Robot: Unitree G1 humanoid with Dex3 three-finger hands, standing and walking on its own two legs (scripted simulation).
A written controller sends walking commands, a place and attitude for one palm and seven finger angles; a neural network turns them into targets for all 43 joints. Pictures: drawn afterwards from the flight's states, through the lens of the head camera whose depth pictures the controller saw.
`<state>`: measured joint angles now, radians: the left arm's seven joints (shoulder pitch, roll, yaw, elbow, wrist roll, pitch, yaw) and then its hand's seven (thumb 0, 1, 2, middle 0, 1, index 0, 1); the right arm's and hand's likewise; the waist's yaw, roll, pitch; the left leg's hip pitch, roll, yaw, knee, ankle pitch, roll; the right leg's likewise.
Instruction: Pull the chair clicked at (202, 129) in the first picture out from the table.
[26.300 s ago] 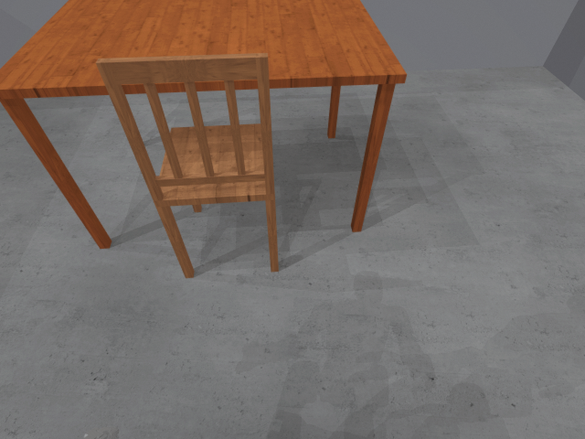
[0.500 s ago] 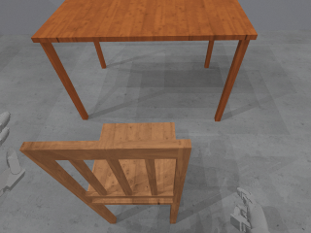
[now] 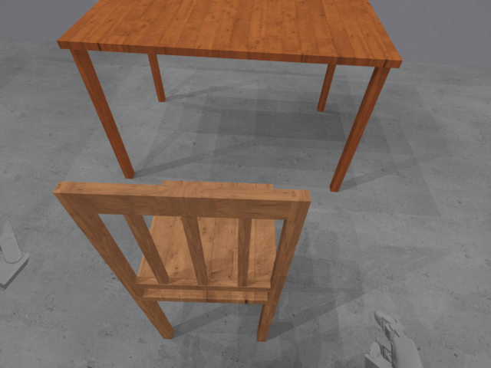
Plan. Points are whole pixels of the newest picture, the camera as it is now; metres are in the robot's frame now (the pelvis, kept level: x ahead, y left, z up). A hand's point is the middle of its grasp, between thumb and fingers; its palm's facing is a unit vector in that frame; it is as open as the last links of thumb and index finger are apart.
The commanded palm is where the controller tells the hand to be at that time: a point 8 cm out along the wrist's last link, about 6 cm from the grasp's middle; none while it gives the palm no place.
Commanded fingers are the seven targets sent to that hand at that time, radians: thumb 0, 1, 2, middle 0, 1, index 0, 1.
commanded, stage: step back with the hand held close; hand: left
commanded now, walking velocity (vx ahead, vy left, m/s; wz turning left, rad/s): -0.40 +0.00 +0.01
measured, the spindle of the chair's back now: (196, 253) +0.34 +0.12 -0.08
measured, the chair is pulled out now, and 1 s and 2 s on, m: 0.58 0.58 0.58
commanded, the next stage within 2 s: stop stepping back and stand still in 1.02 s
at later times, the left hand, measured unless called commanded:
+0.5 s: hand (7, 267) +0.19 +0.27 +0.17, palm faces +0.47 -0.71 -0.52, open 7.4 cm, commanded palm +0.12 +0.30 +0.18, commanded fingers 0.00 0.90 0.90 -0.20 -0.30 -0.20 -0.30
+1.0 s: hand out of the picture +0.13 +0.25 +0.18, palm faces +0.40 -0.79 -0.47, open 7.4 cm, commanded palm +0.07 +0.29 +0.18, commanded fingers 0.00 0.90 0.90 -0.20 -0.30 -0.20 -0.30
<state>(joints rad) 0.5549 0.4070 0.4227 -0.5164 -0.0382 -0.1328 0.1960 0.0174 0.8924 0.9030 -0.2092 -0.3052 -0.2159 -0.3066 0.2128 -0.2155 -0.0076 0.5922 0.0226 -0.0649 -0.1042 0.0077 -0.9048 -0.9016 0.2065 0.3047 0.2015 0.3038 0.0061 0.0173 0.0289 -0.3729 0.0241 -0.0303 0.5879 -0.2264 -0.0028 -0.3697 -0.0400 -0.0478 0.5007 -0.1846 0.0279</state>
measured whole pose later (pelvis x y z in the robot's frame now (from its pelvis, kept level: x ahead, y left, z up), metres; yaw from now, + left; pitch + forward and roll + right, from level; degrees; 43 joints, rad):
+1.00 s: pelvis -0.07 -0.01 +0.01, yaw -1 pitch +2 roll -3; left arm 0.56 0.44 0.47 -0.59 -0.06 -0.26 0.15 0.02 0.89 0.90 -0.21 -0.30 -0.21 -0.31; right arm 0.16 -0.15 -0.01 0.66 -0.02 -0.19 -0.05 0.01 -0.90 -0.90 0.21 0.30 0.20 0.30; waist 0.02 0.00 0.06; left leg -0.42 0.07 -0.03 0.52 -0.14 -0.01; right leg -0.29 0.00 -0.03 0.62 -0.37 -0.01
